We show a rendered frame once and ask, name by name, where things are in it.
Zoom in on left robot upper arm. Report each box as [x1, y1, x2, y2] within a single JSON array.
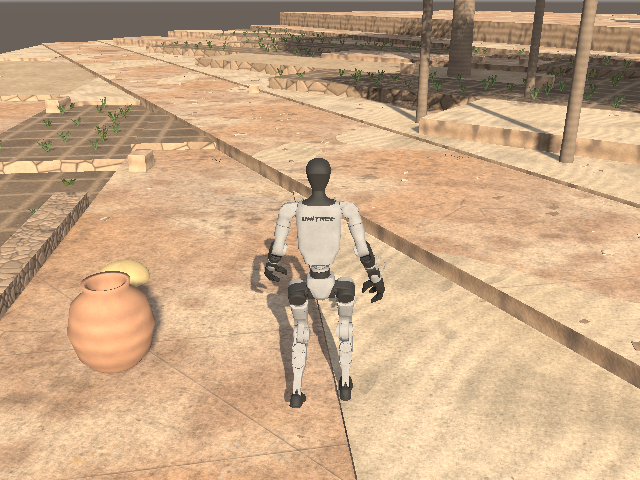
[[271, 201, 298, 256]]

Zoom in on robot left shin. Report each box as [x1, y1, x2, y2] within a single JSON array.
[[292, 326, 308, 396]]

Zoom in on robot left forearm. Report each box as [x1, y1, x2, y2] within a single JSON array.
[[266, 241, 282, 271]]

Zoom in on robot right foot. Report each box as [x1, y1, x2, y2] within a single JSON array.
[[339, 376, 353, 401]]

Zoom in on right robot upper arm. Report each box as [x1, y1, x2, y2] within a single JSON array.
[[339, 201, 369, 257]]

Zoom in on robot right forearm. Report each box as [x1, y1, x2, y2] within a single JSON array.
[[360, 241, 382, 283]]

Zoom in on robot left hand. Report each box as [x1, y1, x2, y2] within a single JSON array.
[[264, 266, 287, 282]]

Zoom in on robot right hand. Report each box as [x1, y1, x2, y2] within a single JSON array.
[[362, 278, 385, 303]]

